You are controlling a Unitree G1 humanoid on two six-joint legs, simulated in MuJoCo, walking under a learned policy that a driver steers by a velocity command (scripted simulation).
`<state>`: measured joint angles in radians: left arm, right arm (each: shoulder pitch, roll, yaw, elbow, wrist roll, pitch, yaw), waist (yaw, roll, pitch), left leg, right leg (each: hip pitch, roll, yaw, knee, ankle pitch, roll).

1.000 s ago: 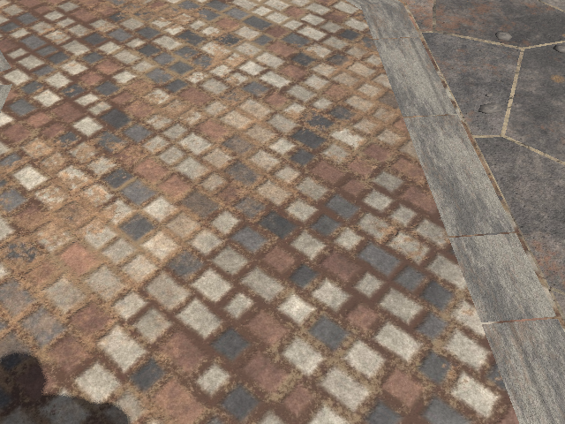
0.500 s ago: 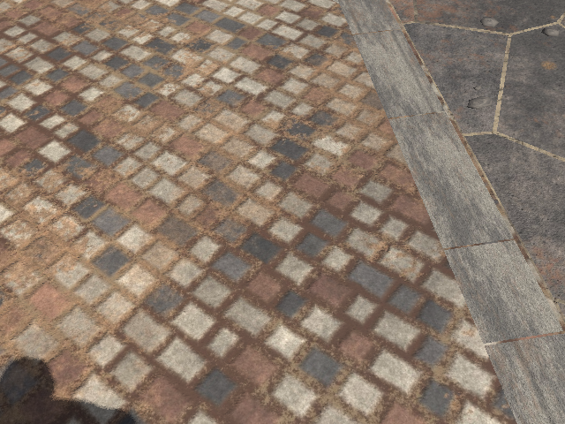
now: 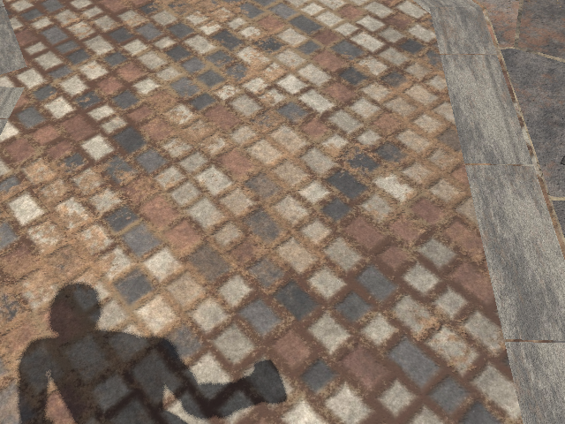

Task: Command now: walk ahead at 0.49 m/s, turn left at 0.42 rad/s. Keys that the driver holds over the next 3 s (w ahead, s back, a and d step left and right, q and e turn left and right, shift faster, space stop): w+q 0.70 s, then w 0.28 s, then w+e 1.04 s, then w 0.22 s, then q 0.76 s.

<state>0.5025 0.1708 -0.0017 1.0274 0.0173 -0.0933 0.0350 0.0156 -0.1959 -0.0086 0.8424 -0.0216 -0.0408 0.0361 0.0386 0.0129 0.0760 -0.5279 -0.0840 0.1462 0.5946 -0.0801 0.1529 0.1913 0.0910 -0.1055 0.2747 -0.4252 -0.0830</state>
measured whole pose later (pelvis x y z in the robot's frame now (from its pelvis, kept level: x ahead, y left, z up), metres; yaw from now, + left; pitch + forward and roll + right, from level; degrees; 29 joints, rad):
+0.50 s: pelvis +0.28 -0.01 +0.02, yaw +17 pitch +2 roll +0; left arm -0.03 0.24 0.00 0.71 0.03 -0.04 -0.03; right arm 0.49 -0.25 -0.05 0.94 -0.02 -0.05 -0.01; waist -0.12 -0.03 0.04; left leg 0.03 -0.15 -0.23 0.30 -0.34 0.13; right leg -0.61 -0.03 0.03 0.63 -0.06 0.02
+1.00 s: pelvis +0.52 +0.06 +0.02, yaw +30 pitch +2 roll -2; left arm 0.47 0.23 0.03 0.93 0.02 -0.09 -0.02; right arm 0.03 -0.23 -0.01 0.74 -0.04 -0.03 0.06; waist 0.08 0.03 0.03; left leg -0.58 0.04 0.02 0.65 -0.10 0.06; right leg 0.02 0.02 -0.15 0.23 -0.28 -0.02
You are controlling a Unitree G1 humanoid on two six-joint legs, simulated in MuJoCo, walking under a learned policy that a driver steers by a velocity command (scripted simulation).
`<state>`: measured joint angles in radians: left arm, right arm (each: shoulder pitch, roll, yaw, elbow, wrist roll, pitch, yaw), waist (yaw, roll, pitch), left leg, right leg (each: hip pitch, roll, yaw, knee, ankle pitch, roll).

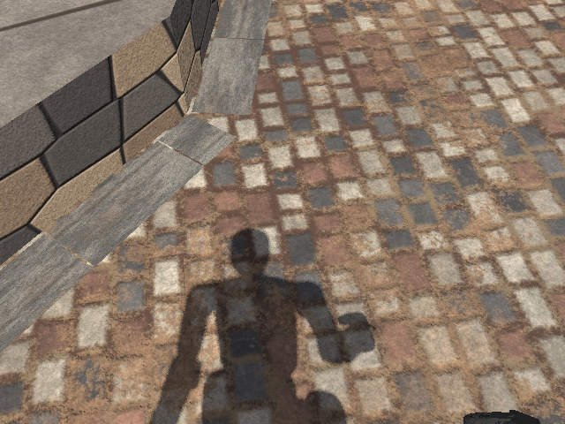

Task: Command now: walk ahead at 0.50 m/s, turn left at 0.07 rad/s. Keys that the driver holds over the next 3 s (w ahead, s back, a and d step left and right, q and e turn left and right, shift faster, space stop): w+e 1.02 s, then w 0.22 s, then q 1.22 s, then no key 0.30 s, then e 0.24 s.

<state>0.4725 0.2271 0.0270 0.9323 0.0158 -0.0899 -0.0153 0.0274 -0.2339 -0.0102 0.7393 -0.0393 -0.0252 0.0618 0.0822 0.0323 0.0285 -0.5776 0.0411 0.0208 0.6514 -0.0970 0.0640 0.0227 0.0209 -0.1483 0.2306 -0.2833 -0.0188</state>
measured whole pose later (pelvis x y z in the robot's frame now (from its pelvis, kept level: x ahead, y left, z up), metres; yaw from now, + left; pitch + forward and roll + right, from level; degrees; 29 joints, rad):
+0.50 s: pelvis +0.24 +0.01 +0.00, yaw -13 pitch +1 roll +1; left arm 0.12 0.23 0.05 0.81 0.04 0.00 -0.06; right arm 0.42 -0.22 -0.04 0.96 -0.02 -0.10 -0.02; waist -0.04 -0.03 0.04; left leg 0.07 -0.03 0.26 0.23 -0.31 0.04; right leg -0.64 -0.08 -0.07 0.75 -0.03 -0.07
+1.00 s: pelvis +0.49 -0.09 +0.00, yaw -31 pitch +2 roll +0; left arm 0.41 0.26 0.07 0.87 0.00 -0.05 -0.01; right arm 0.07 -0.25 -0.03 0.75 -0.04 -0.02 0.02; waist 0.07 0.03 0.04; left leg -0.66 0.10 -0.04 0.76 -0.06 -0.05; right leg -0.06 0.15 0.11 0.29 -0.25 -0.12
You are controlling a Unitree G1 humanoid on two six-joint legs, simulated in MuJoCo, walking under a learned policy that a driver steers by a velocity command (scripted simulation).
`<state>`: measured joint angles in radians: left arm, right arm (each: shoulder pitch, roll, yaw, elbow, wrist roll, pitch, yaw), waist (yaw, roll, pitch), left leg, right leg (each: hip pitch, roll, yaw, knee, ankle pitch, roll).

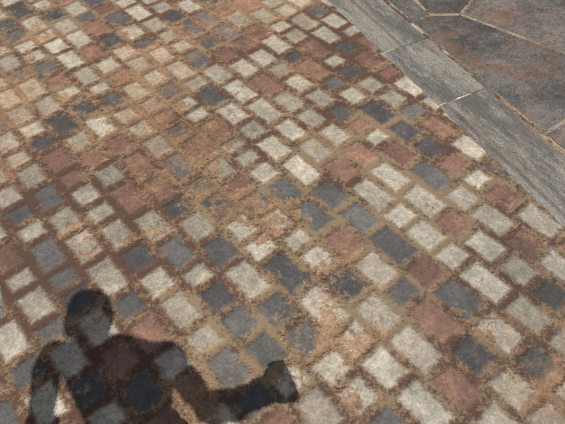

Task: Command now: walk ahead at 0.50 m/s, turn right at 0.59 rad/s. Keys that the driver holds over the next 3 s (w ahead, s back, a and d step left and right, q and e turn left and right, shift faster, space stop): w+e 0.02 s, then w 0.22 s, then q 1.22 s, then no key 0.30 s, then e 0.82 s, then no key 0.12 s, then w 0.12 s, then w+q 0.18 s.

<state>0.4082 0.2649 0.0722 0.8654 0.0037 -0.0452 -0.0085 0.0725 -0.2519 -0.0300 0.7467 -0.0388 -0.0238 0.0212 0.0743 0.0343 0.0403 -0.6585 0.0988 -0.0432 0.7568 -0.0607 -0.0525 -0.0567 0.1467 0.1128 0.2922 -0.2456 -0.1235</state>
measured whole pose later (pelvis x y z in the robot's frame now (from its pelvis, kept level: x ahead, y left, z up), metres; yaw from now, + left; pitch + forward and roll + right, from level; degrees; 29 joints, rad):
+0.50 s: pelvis +0.24 +0.04 +0.00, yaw -2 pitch +1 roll +0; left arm 0.11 0.24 0.01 0.78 0.02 -0.02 0.00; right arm 0.39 -0.23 -0.03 0.91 -0.01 -0.05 0.01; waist -0.06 -0.04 0.07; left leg -0.15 -0.07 -0.03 0.34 -0.19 0.06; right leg -0.53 -0.01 0.03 0.76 -0.21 0.01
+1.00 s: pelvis +0.27 +0.03 -0.01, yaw +16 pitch +0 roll +0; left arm 0.21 0.27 0.04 0.78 0.03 0.01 0.03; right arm 0.18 -0.28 -0.06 0.76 -0.01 0.09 0.04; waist 0.02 0.00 0.06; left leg -0.34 0.01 0.03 0.78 -0.43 0.00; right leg -0.29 -0.06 -0.19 0.48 -0.17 -0.04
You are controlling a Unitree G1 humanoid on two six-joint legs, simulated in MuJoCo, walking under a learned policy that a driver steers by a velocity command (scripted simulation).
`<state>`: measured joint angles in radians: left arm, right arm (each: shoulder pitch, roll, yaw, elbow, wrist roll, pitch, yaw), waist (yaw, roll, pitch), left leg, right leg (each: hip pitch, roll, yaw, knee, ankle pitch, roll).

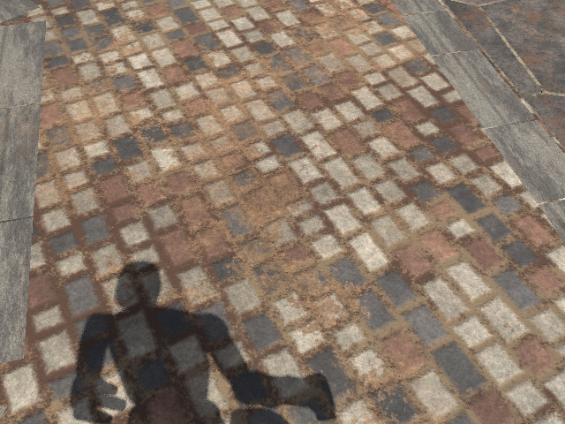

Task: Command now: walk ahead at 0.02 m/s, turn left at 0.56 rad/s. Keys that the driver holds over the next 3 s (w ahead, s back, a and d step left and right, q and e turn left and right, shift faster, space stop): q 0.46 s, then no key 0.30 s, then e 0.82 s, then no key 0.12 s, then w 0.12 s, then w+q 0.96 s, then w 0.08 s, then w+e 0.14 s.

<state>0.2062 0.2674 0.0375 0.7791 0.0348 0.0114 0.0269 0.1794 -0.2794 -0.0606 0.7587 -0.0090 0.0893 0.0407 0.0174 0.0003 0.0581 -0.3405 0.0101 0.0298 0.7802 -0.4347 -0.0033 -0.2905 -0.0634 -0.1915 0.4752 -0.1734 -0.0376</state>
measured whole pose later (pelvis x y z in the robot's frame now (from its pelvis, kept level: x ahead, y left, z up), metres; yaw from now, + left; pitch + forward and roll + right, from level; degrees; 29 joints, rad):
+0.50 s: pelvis -0.02 +0.02 +0.00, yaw +18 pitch +1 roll -1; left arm 0.15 0.28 0.04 0.72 0.00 0.05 0.03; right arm 0.25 -0.30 -0.07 0.72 -0.02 0.05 0.01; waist -0.03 0.01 0.06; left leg -0.27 -0.13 -0.20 0.46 -0.19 0.06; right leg -0.36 0.04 0.06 0.73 -0.41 0.02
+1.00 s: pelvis -0.03 +0.00 +0.00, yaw +17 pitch -1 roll +1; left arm 0.23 0.27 0.04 0.81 0.00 0.03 0.00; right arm 0.19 -0.26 -0.03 0.83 -0.02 0.04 -0.04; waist 0.02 -0.03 0.06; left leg -0.14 -0.04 -0.01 0.44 -0.28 0.03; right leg -0.30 0.05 0.05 0.67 -0.39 -0.04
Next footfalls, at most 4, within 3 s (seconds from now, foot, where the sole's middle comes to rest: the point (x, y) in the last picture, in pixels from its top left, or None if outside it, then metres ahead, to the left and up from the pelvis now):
0.06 left None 0.02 0.11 -0.77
0.56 right None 0.06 -0.08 -0.77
0.90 left None -0.05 0.11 -0.77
1.22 right None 0.01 -0.11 -0.77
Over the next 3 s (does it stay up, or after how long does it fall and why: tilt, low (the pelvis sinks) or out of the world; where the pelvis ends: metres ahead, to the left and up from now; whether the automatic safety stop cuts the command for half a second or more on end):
stays up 0.48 0.04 0.01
